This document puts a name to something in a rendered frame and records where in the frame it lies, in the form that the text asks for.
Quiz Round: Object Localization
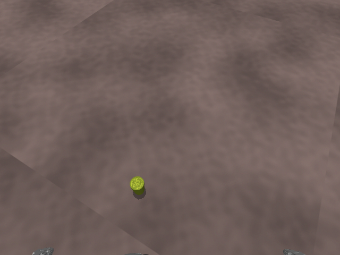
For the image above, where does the cup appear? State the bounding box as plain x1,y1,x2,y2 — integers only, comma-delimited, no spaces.
130,176,145,195

